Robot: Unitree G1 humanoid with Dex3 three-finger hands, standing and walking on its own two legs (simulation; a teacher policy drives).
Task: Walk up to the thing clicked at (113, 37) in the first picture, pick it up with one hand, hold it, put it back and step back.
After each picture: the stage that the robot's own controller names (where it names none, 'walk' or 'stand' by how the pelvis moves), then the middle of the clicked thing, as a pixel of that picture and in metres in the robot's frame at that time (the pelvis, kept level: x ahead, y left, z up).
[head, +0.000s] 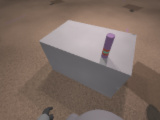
stand; (107, 47) +0.67 -0.12 +0.01
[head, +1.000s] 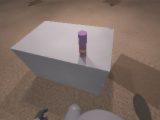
walk; (82, 45) +0.61 +0.13 +0.04
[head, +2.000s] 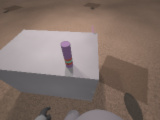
walk; (67, 55) +0.49 +0.22 +0.03
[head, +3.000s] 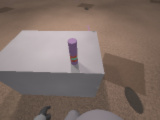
stand; (73, 53) +0.54 +0.17 +0.03
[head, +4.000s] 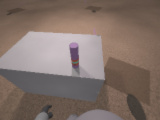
stand; (74, 56) +0.52 +0.17 +0.01
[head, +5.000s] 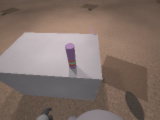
stand; (71, 57) +0.50 +0.19 +0.01
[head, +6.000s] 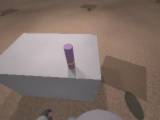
stand; (70, 58) +0.50 +0.21 +0.01
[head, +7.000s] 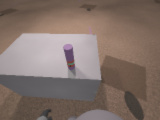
stand; (69, 58) +0.49 +0.21 +0.01
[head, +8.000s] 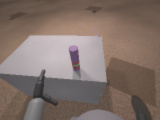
rise first; (75, 59) +0.48 +0.19 +0.01
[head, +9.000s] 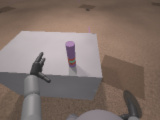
go down; (71, 55) +0.52 +0.18 +0.02
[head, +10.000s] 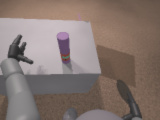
go down; (64, 50) +0.49 +0.18 +0.06
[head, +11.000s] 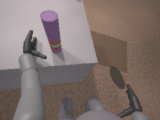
close in; (53, 36) +0.51 +0.19 +0.10
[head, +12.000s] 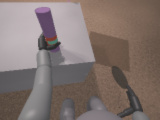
close; (50, 33) +0.55 +0.20 +0.11
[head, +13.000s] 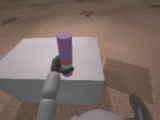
lift; (66, 57) +0.33 +0.16 +0.22
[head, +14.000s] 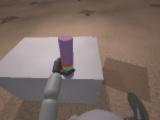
hold; (67, 59) +0.33 +0.16 +0.19
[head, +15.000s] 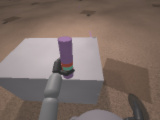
hold; (66, 59) +0.34 +0.16 +0.19
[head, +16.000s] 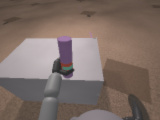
hold; (66, 59) +0.34 +0.16 +0.19
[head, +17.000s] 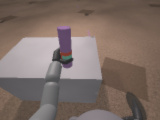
crouch; (65, 49) +0.40 +0.17 +0.21
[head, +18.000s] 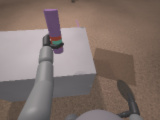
lower; (55, 33) +0.51 +0.20 +0.21
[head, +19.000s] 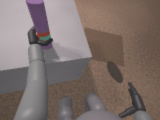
lower; (42, 28) +0.57 +0.21 +0.12
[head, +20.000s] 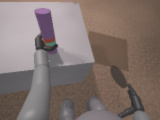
lower; (48, 35) +0.54 +0.21 +0.11
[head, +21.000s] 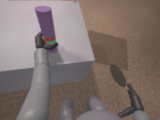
lower; (48, 33) +0.54 +0.20 +0.11
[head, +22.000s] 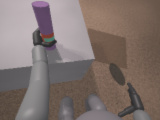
lower; (46, 30) +0.55 +0.20 +0.11
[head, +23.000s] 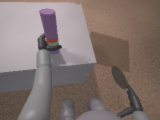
open; (51, 35) +0.54 +0.20 +0.10
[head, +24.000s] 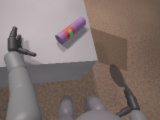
rise; (71, 29) +0.64 +0.09 +0.02
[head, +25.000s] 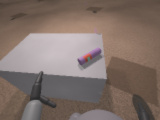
sink last; (89, 55) +0.61 +0.07 -0.04
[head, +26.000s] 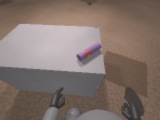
stand; (89, 51) +0.61 +0.05 -0.02
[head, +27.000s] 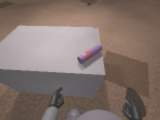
stand; (90, 53) +0.58 +0.04 -0.02
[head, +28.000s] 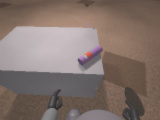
stand; (90, 54) +0.57 +0.02 -0.02
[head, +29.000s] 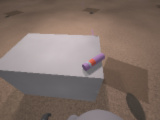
stand; (93, 61) +0.57 +0.00 -0.08
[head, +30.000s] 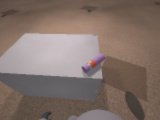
stand; (93, 62) +0.55 -0.01 -0.08
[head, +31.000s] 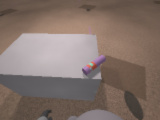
stand; (94, 64) +0.52 -0.01 -0.08
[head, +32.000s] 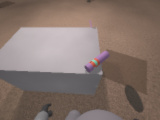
walk; (97, 61) +0.52 -0.03 -0.08
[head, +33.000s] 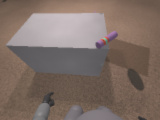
walk; (106, 39) +0.76 -0.11 -0.06
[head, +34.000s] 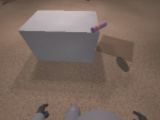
stand; (98, 26) +1.12 -0.04 -0.06
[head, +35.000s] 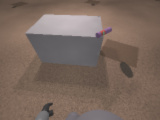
stand; (103, 32) +1.08 -0.12 -0.07
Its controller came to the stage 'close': yes
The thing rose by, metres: 0.20
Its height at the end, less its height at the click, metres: -0.61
